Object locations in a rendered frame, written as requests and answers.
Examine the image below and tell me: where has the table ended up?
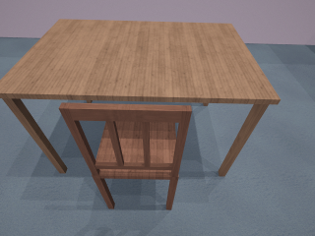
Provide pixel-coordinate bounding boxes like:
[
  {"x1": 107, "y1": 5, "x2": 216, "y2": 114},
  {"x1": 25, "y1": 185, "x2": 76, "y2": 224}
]
[{"x1": 0, "y1": 19, "x2": 281, "y2": 177}]

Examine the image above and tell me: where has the chair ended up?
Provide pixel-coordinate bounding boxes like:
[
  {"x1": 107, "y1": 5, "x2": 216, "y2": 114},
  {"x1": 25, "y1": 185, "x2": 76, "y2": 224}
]
[{"x1": 58, "y1": 102, "x2": 192, "y2": 210}]

